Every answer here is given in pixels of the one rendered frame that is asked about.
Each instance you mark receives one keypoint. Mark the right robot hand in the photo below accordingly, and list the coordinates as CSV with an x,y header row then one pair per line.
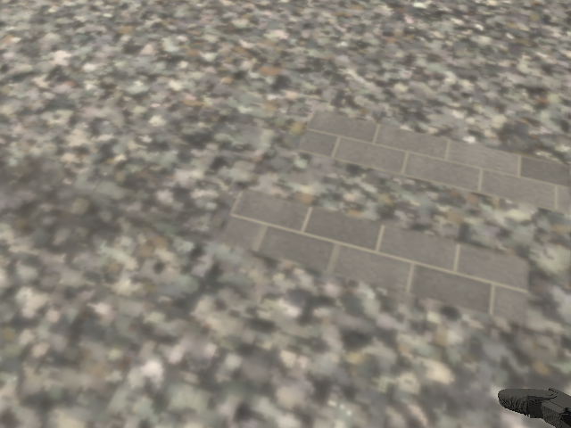
x,y
553,406

